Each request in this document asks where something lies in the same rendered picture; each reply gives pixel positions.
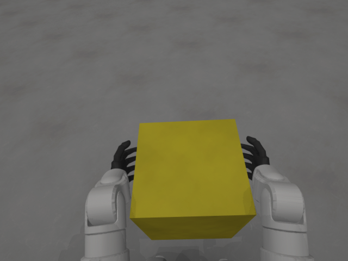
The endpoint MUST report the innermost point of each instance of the right robot forearm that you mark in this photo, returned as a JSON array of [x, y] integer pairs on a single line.
[[283, 216]]

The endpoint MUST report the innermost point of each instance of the left robot forearm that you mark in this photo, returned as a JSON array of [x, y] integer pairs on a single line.
[[105, 218]]

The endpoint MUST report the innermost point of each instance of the robot left hand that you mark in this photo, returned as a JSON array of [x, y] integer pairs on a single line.
[[120, 161]]

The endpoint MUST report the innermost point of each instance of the robot right hand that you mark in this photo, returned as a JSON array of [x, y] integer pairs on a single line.
[[259, 155]]

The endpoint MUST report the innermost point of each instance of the carton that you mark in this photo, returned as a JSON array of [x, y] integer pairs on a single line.
[[190, 181]]

